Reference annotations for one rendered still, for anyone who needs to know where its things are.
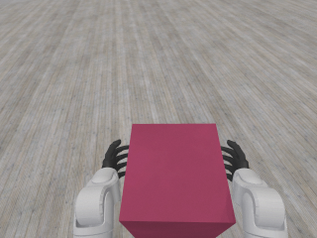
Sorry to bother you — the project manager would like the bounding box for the right robot forearm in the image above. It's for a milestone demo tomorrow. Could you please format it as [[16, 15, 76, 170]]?
[[232, 168, 288, 238]]

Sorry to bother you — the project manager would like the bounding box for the carton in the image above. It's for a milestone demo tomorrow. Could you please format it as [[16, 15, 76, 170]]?
[[119, 123, 237, 238]]

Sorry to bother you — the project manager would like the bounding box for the robot left hand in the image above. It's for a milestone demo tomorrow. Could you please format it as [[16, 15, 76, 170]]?
[[101, 139, 130, 178]]

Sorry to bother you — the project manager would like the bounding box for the left robot forearm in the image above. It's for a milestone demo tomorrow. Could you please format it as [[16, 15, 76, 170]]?
[[72, 168, 121, 238]]

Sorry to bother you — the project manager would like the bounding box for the robot right hand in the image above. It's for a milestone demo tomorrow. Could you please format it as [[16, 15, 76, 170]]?
[[221, 140, 249, 182]]

